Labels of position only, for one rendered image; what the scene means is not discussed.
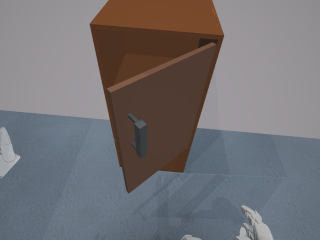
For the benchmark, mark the handle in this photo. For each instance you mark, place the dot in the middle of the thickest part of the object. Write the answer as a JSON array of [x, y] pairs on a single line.
[[140, 129]]

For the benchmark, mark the robot left hand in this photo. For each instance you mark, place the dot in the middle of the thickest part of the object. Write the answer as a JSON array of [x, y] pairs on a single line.
[[7, 157]]

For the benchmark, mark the cupboard door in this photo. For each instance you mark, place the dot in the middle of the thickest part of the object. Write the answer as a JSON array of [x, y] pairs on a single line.
[[167, 99]]

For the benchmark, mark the robot right hand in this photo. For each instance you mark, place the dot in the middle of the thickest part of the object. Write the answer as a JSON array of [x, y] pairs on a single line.
[[259, 231]]

